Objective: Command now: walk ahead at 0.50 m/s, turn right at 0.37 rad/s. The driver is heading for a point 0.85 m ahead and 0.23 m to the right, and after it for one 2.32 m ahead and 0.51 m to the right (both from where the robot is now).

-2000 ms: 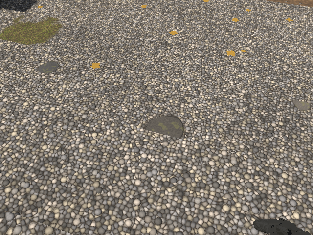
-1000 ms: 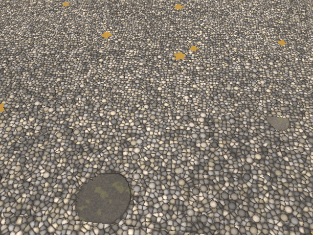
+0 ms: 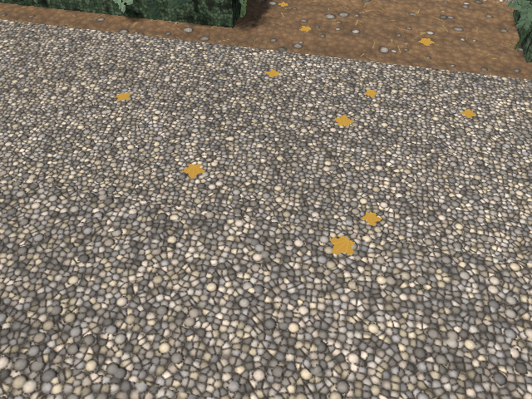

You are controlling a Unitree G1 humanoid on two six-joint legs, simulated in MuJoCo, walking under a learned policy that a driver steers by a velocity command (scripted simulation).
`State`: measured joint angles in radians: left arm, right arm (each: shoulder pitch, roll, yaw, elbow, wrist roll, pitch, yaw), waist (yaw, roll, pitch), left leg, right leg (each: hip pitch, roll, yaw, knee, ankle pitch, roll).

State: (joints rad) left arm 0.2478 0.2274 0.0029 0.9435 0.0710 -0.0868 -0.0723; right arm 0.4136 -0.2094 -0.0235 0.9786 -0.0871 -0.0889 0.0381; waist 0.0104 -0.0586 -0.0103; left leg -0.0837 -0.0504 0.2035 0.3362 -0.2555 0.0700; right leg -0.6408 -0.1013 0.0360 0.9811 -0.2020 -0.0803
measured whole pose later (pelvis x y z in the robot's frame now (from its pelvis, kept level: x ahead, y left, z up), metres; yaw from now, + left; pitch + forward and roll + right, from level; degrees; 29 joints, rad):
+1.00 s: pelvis +0.66 -0.10 -0.18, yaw -26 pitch +0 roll +2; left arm 0.33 0.22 -0.01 0.92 0.09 -0.06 -0.07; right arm 0.42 -0.22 0.00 0.98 -0.08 -0.09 0.04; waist 0.00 -0.02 -0.02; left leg -0.17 -0.06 0.13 0.41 -0.26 0.07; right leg -0.81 -0.06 0.05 1.38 -0.08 -0.08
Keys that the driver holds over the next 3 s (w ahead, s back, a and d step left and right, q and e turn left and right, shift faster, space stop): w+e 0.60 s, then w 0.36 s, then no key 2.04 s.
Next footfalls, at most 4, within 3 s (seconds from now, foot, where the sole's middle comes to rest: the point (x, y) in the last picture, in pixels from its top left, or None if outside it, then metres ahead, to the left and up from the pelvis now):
0.24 right None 0.35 -0.15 -0.78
0.80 left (286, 363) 0.72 -0.03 -0.96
1.18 right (375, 310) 0.91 -0.32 -0.96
1.42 left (293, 312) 0.89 -0.06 -0.96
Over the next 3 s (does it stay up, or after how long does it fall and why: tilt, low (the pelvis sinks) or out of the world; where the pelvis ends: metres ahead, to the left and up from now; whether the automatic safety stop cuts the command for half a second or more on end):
stays up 0.87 -0.18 -0.19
